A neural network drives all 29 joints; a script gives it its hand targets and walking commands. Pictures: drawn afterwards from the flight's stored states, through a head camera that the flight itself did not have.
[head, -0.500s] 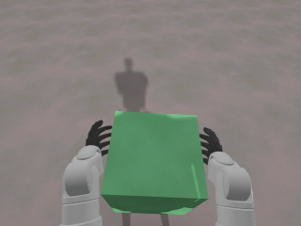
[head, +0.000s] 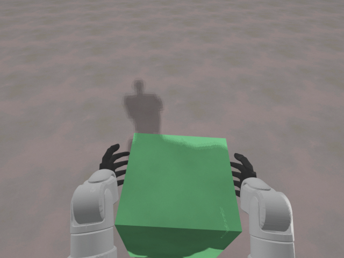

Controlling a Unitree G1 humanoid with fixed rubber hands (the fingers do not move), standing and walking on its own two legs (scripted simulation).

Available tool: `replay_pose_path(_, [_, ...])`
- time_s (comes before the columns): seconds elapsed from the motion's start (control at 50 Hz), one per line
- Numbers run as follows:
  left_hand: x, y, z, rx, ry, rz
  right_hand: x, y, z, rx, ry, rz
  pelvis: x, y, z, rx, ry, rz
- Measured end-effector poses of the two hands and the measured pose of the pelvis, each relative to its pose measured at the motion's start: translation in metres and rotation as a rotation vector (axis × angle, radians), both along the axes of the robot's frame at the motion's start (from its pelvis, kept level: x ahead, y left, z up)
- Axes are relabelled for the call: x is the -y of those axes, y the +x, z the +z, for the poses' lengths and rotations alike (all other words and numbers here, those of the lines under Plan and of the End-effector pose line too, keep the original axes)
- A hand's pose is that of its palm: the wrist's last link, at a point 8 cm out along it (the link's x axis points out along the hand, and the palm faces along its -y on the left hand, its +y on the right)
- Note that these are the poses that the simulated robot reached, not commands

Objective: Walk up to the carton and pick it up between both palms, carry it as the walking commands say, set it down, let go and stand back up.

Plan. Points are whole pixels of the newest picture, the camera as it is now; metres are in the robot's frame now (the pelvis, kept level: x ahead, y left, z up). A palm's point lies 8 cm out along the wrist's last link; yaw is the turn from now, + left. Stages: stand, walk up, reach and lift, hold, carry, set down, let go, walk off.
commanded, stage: carry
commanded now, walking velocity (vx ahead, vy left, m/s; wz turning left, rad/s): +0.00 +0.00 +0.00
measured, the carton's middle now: (175, 200) +0.27 -0.01 +0.02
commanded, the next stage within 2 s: none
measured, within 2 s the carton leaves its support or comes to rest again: neither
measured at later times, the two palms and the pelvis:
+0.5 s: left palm (96, 193) +0.25 +0.16 +0.08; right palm (236, 195) +0.24 -0.13 +0.07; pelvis -0.03 +0.01 +0.00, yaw +0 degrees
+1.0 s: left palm (100, 185) +0.28 +0.16 +0.07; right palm (232, 188) +0.27 -0.13 +0.06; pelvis -0.01 +0.01 +0.00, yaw +0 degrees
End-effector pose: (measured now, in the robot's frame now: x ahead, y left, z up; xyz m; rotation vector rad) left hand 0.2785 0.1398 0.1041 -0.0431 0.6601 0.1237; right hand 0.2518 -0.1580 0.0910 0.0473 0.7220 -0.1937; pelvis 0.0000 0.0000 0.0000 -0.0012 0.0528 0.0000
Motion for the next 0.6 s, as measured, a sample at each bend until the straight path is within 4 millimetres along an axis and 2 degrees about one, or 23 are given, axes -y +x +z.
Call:
replay_pose_path(0.1, [-0.017, -0.016, -0.009, -0.022, -0.012, 0.034, -0.016, -0.005, -0.003, -0.022, -0.015, 0.036, -0.006, -0.011, 0.001, 0.01, 0.002, -0.005])
replay_pose_path(0.22, [-0.029, -0.028, -0.01, -0.017, -0.015, 0.063, -0.028, -0.009, -0.005, -0.018, -0.021, 0.067, -0.011, -0.02, 0.002, 0.006, -0.003, -0.001])
replay_pose_path(0.42, [-0.027, -0.026, -0.019, -0.017, -0.002, 0.037, -0.026, -0.013, -0.015, -0.018, -0.026, 0.054, -0.015, -0.026, 0.001, 0.004, -0.002, -0.002])
replay_pose_path(0.6, [-0.024, -0.022, -0.023, -0.002, 0.011, 0.027, -0.022, -0.009, -0.02, -0.002, -0.023, 0.051, -0.013, -0.024, 0.001, 0.008, -0.002, -0.005])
